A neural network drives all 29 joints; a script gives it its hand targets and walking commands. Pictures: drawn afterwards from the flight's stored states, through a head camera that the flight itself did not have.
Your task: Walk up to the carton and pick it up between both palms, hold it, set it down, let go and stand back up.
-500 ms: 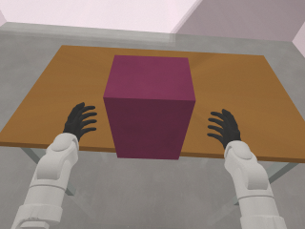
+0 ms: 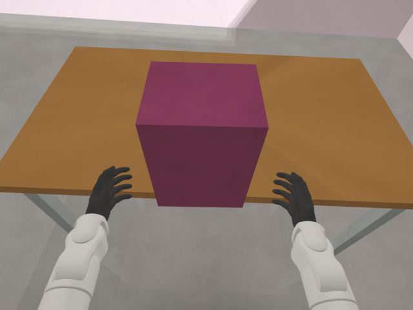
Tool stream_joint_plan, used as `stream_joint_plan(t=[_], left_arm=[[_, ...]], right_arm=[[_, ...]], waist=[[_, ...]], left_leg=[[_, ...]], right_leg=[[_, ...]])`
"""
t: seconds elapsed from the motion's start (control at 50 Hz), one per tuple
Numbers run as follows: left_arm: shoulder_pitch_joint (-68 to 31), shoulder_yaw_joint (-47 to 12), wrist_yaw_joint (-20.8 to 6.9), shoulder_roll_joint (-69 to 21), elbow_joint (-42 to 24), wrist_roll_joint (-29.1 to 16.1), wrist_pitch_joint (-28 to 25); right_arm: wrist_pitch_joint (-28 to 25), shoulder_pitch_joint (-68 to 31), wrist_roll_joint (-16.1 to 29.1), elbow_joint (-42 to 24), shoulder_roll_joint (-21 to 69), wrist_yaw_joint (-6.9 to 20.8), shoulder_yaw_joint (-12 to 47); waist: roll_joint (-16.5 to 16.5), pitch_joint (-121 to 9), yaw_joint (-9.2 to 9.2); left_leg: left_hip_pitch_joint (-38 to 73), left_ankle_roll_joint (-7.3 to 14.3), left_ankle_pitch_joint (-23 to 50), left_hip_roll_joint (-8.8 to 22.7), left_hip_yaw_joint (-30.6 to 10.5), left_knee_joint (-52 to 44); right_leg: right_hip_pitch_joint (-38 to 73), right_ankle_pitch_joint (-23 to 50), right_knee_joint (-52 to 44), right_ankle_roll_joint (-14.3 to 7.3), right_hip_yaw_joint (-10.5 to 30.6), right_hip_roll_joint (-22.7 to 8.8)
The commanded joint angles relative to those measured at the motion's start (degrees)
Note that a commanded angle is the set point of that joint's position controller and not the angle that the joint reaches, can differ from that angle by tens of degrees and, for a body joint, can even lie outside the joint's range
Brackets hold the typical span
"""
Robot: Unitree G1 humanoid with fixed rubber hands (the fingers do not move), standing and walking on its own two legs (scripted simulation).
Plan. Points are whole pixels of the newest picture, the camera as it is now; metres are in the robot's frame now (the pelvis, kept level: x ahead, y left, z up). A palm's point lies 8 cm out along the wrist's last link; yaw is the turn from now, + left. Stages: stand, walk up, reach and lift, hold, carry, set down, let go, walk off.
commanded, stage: set down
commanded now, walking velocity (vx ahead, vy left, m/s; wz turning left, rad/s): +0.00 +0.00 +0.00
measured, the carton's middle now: (201, 142) +0.44 +0.02 +0.05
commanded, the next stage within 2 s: let go in 0.02 s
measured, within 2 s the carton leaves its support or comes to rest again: neither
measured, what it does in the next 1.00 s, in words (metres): stands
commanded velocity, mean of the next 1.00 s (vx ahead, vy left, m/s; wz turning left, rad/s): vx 0.00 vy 0.00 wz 0.00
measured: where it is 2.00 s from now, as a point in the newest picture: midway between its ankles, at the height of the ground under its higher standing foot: outside the picture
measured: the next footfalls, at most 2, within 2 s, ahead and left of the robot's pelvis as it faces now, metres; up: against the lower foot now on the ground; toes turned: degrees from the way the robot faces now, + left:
none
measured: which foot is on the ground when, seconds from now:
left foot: down 0.00-1.00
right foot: down 0.00-1.00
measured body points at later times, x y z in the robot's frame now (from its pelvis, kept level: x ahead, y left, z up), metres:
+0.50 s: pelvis +0.03 +0.00 -0.01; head +0.07 +0.00 +0.44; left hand +0.19 +0.22 -0.09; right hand +0.19 -0.22 -0.09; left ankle +0.02 +0.11 -0.75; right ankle +0.01 -0.11 -0.75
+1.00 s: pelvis +0.02 +0.00 -0.01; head +0.04 +0.00 +0.44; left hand +0.15 +0.24 -0.13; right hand +0.14 -0.24 -0.13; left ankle +0.02 +0.11 -0.75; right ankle +0.01 -0.11 -0.75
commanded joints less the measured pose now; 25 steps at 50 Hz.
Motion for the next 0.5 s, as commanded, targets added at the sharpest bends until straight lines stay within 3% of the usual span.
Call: stream_joint_plan(t=[0.0,0.08,0.14,0.2,0.28,0.36,0.4,0.48], left_arm=[[-7.3,-0.1,0.4,6.7,-12.2,0.2,-8.8],[2.1,-2.2,0.3,6.1,-9.9,0.7,-11.8],[14.3,-3.4,0.2,5.4,-4.5,3.1,-12.1],[21.6,-4.1,-0.1,5.6,-0.1,5.6,-12.2],[16.9,-5.3,0.1,5.6,0.6,4.4,-15.4],[12.3,-4.9,0.5,7.1,2.9,3.9,-20.1],[11.4,-4.8,0.4,7.8,3.8,3.7,-22.0],[14.2,-4.6,0.4,8.1,8.3,4.4,-22.6]], right_arm=[[-9.2,-7.1,0.1,-10.6,-4.3,0.4,0.0],[-12.6,3.1,-0.5,-5.1,-5.3,2.1,0.2],[-13.5,15.2,-2.4,1.3,-5.9,4.1,0.2],[-14.5,20.3,-4.3,6.9,-7.4,6.2,-0.5],[-18.9,13.5,-4.2,5.7,-10.2,7.6,-0.9],[-23.8,8.5,-3.7,6.7,-11.0,7.0,-0.1],[-25.5,9.0,-3.4,8.2,-10.6,6.9,0.9],[-25.8,13.4,-3.3,13.5,-9.4,6.3,1.8]], waist=[[2.0,-23.6,0.24],[3.4,-20.8,-0.34],[3.2,-15.7,-0.03],[3.9,-11.5,-0.12],[1.7,-10.1,-0.83],[0.2,-10.5,-0.61],[-1.5,-12.6,-0.41],[-0.8,-12.8,0.12]], left_leg=[[10.4,0.7,12.0,1.4,-0.9,-0.4],[13.4,-0.6,19.8,1.2,-1.5,0.4],[14.7,-1.8,26.2,0.9,-2.0,0.3],[13.9,-2.8,27.7,0.3,-1.9,0.3],[9.5,-2.3,23.9,0.6,-2.1,2.1],[5.5,-0.6,13.0,0.5,-2.1,4.6],[4.8,0.0,8.5,0.5,-1.9,5.8],[2.7,0.5,4.7,0.6,-2.1,7.5]], right_leg=[[8.7,10.5,-1.3,-0.6,0.9,-0.9],[7.7,14.2,-2.7,-0.7,0.5,-0.1],[8.9,18.2,-3.8,-1.0,0.9,0.9],[10.5,20.3,-3.8,-0.8,1.1,1.1],[8.5,17.6,-0.7,-0.6,1.2,0.7],[4.2,11.8,3.5,0.3,1.2,-0.4],[3.1,8.3,5.4,0.7,1.1,-0.8],[1.3,6.2,7.6,0.8,2.0,-1.1]])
